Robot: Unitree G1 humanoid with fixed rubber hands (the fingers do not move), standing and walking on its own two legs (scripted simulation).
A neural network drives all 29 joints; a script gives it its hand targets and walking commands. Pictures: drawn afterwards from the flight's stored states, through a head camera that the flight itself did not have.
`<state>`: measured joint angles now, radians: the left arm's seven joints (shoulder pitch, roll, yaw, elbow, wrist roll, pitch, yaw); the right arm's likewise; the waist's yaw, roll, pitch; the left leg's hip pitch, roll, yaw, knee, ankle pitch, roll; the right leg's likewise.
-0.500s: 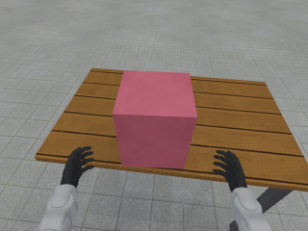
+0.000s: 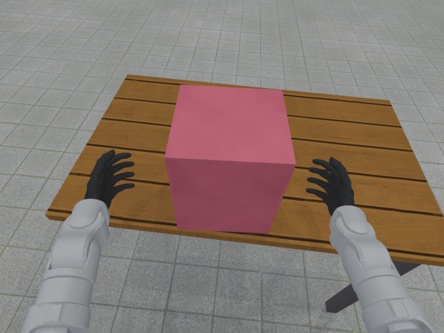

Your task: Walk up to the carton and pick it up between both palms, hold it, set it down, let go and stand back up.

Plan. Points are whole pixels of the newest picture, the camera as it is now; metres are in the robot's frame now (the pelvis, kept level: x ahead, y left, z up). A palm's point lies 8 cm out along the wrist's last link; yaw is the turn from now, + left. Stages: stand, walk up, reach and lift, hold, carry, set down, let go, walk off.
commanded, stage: reach and lift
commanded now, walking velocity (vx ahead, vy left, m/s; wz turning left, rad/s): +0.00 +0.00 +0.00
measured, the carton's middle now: (227, 163) +0.46 +0.02 +0.02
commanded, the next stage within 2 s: none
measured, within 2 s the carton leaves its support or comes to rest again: neither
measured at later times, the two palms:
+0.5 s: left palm (111, 144) +0.40 +0.22 +0.12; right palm (344, 156) +0.41 -0.19 +0.11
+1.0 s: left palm (102, 108) +0.44 +0.24 +0.17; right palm (339, 120) +0.45 -0.17 +0.16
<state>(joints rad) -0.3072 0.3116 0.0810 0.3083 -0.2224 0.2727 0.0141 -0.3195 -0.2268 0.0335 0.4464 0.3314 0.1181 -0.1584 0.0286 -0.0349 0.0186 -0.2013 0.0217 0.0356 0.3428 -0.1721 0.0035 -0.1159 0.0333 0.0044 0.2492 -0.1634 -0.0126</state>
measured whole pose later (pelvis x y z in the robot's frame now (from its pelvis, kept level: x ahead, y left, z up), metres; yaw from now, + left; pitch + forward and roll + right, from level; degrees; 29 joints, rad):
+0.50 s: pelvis -0.02 +0.00 +0.00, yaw +0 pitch +11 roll -1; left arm -0.75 0.35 0.08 0.67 -0.30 0.32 0.03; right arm -0.75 -0.28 -0.02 0.70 0.28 0.26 -0.14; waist 0.02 0.01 -0.11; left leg -0.42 0.03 0.03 0.36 -0.12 0.01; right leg -0.36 0.04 0.00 0.31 -0.14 -0.01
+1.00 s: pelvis -0.02 -0.01 -0.01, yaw +2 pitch +19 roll -1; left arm -1.13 0.46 -0.04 1.09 -0.38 0.24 0.05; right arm -1.10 -0.29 -0.04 1.03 0.29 0.27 -0.13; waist -0.02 -0.01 -0.22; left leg -0.61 0.02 0.00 0.39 -0.10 0.00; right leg -0.53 0.04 -0.04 0.34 -0.13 -0.02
